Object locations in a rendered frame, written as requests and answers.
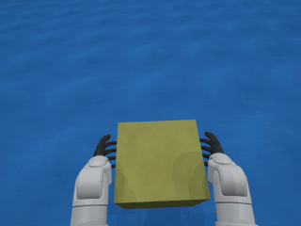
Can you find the right robot hand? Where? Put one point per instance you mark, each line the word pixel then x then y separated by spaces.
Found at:
pixel 213 142

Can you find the carton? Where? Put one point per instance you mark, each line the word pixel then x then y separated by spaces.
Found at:
pixel 159 164

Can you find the robot left forearm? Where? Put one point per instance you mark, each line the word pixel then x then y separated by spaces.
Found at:
pixel 91 191

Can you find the left robot hand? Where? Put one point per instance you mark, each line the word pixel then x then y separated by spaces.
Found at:
pixel 100 149

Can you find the robot right forearm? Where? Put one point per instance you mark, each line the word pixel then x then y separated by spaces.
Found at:
pixel 231 192

